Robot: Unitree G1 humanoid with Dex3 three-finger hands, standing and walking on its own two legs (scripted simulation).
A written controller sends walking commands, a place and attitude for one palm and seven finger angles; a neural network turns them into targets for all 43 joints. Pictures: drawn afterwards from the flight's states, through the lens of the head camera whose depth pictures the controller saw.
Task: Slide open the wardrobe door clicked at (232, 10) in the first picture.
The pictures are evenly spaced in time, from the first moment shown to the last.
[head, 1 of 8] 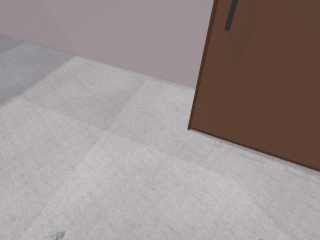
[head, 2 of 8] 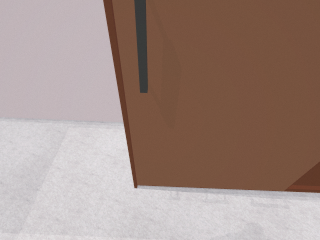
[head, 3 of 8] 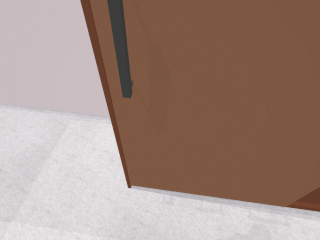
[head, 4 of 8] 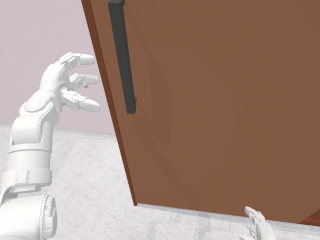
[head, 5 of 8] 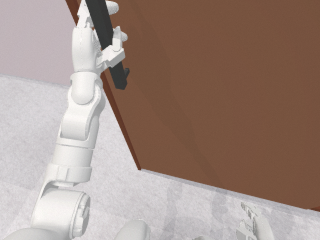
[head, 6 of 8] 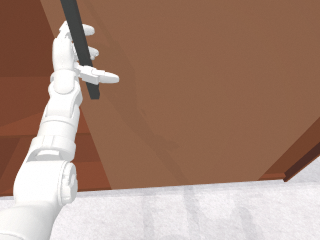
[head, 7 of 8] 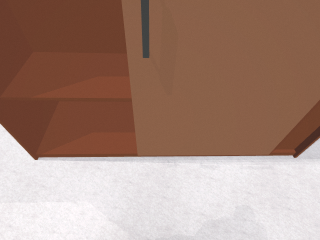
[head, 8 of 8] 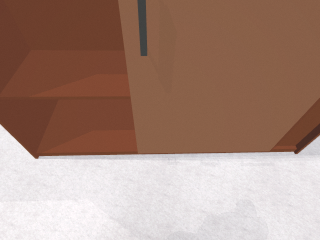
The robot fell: no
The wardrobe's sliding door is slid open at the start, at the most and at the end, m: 0.00 0.70 0.70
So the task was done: yes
